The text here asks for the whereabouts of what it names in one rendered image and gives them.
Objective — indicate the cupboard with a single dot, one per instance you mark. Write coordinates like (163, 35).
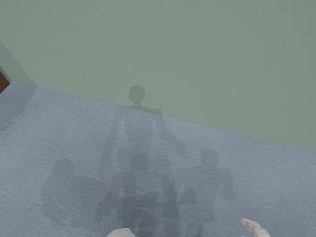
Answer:
(4, 83)

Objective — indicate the right robot hand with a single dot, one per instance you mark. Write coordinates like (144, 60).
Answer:
(254, 228)

